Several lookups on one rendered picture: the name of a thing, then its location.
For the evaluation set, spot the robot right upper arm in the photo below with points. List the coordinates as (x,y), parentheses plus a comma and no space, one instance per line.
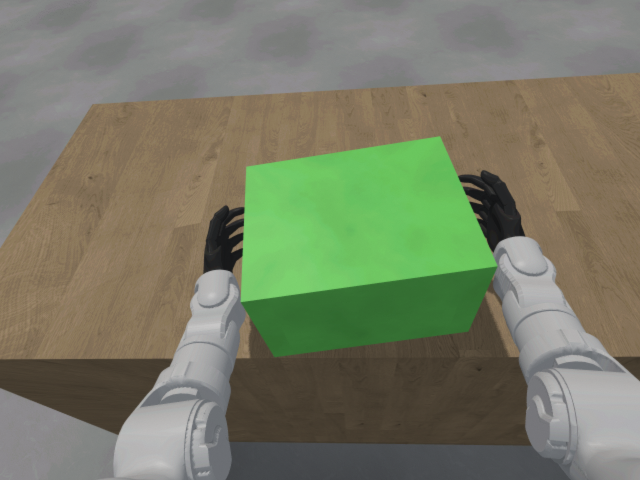
(586,421)

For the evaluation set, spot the left robot hand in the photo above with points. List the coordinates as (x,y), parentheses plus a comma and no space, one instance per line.
(218,248)

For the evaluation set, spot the right robot hand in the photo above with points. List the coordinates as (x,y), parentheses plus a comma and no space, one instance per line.
(501,218)

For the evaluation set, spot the robot right forearm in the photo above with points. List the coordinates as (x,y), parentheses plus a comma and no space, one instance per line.
(542,324)

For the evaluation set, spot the robot left upper arm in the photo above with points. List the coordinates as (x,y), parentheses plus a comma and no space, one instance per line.
(185,440)

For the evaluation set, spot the robot left forearm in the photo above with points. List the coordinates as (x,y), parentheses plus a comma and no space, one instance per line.
(205,357)

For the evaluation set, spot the pedestal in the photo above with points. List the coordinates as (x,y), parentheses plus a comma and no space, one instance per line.
(97,275)

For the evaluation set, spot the carton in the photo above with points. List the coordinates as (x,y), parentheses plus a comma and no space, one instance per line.
(361,247)

